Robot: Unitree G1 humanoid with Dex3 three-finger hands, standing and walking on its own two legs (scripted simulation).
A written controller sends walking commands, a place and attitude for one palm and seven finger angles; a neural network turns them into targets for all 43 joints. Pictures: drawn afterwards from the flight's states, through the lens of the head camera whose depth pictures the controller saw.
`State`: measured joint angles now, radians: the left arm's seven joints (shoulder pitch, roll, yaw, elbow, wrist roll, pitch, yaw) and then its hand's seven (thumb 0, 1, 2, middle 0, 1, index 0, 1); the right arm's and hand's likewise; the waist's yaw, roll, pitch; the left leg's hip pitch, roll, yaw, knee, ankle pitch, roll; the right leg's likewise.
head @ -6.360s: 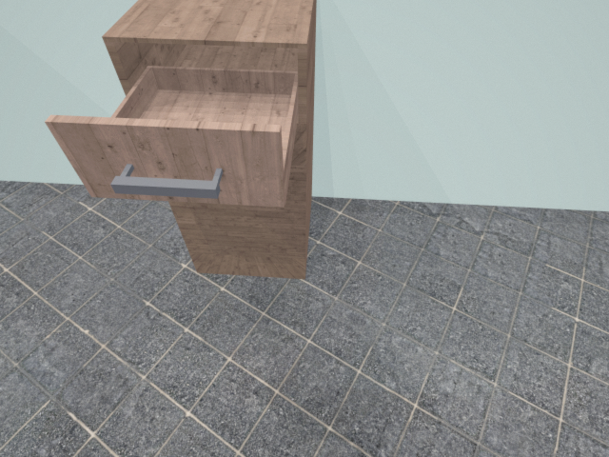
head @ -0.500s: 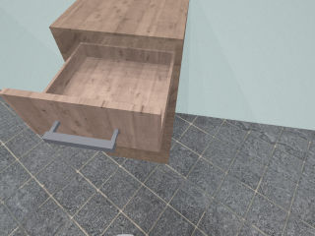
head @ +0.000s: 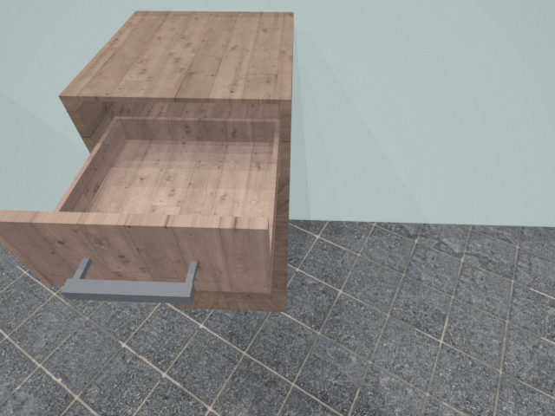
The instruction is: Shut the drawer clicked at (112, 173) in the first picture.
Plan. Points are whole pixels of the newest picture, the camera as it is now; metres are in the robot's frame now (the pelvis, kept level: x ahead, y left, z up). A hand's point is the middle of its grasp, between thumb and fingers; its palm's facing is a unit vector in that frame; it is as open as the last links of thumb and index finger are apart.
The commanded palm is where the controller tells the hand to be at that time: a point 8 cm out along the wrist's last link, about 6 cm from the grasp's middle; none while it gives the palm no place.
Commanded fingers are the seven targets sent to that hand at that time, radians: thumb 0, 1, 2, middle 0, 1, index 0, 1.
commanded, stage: come to a stop and stand still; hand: left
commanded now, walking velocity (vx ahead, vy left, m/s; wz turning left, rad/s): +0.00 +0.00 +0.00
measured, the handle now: (134, 278) +0.30 +0.22 +0.04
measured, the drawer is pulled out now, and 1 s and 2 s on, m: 0.29 0.29 0.29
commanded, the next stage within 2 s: look again from close up in 1.32 s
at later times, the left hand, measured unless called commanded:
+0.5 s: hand out of the picture -0.02 +0.18 -0.17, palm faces +0.05 -0.97 -0.22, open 7.3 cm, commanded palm none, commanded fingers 0.00 0.90 0.90 -0.20 -0.30 -0.20 -0.30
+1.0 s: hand out of the picture +0.00 +0.22 -0.18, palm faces +0.02 -0.98 -0.20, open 7.3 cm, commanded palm none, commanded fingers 0.00 0.90 0.90 -0.20 -0.30 -0.20 -0.30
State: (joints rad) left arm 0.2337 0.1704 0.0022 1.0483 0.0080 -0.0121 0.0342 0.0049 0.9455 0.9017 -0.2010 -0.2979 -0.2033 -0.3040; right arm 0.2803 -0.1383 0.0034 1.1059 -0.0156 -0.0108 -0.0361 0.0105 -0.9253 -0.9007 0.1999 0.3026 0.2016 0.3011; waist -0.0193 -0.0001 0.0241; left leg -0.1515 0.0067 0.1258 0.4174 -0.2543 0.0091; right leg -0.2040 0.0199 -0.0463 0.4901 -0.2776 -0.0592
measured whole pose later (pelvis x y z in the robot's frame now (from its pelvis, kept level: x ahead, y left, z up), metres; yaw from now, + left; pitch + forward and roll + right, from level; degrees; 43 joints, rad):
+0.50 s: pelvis -0.01 +0.00 +0.00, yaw +2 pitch +0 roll +0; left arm 0.33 0.15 -0.02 1.08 0.01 -0.02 0.05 0.01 0.91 0.90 -0.20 -0.30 -0.20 -0.30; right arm 0.29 -0.18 -0.03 1.09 -0.02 0.01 -0.02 0.01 -0.91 -0.90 0.20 0.30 0.20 0.30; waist -0.01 0.03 0.00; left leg -0.23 0.02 0.06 0.53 -0.29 0.01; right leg -0.22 0.03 -0.10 0.50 -0.28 -0.06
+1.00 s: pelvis -0.01 +0.04 +0.00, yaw +0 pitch -1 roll +0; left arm 0.28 0.16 -0.02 1.08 0.01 -0.01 0.04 0.01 0.91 0.90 -0.20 -0.30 -0.20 -0.30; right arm 0.23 -0.17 0.00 1.12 -0.02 -0.01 -0.03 0.01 -0.92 -0.90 0.20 0.30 0.20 0.30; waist 0.00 0.00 0.05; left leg -0.16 -0.04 0.13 0.44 -0.26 0.07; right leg -0.19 -0.02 -0.03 0.48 -0.26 0.00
